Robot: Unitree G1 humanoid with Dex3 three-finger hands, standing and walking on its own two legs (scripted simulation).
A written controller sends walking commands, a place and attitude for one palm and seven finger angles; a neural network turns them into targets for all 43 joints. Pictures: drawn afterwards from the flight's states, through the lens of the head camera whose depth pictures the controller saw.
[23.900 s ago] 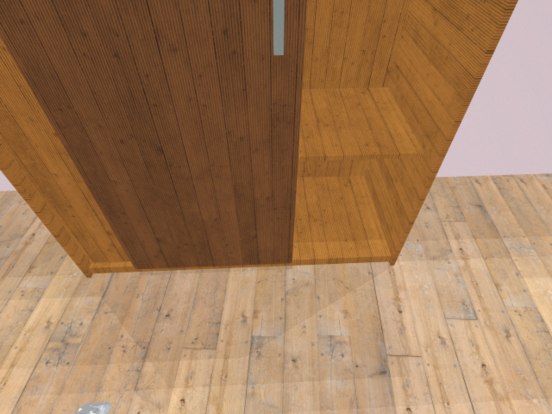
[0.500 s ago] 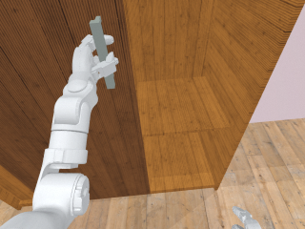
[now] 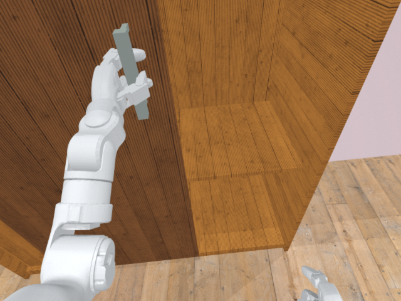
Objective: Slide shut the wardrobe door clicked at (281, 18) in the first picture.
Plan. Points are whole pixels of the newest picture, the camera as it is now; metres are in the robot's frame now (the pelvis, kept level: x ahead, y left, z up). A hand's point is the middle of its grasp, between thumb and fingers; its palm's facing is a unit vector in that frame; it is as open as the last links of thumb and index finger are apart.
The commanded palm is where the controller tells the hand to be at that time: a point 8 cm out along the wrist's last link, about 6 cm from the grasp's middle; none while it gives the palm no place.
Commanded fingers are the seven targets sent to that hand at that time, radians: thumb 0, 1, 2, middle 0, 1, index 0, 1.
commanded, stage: grip the handle and tug to test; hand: left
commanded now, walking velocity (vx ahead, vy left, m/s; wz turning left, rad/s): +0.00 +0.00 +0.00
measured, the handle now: (134, 74) +0.47 +0.14 +0.26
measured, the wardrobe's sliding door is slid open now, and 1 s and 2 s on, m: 0.43 0.42 0.16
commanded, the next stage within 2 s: tug the door sideways, standing still in 0.16 s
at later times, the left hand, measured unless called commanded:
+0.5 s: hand (145, 83) +0.43 +0.10 +0.26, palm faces +0.10 -0.99 -0.01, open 5.5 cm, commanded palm +0.41 +0.13 +0.26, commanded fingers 0.00 0.90 0.90 -0.45 -1.40 -0.45 -1.40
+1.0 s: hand (154, 91) +0.43 +0.09 +0.24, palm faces +0.23 -0.96 -0.15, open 6.2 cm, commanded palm +0.42 +0.08 +0.24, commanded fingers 0.00 0.90 0.90 -0.45 -1.40 -0.45 -1.40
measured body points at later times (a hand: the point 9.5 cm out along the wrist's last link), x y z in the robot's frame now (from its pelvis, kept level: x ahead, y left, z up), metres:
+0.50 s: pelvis +0.05 +0.00 +0.00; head +0.05 -0.03 +0.45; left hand +0.42 +0.16 +0.26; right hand +0.26 -0.22 -0.09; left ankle -0.02 +0.14 -0.74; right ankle -0.09 -0.10 -0.73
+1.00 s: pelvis +0.04 -0.06 -0.03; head +0.10 -0.09 +0.42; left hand +0.42 +0.14 +0.25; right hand +0.25 -0.21 -0.16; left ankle -0.02 +0.11 -0.73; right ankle +0.12 -0.11 -0.74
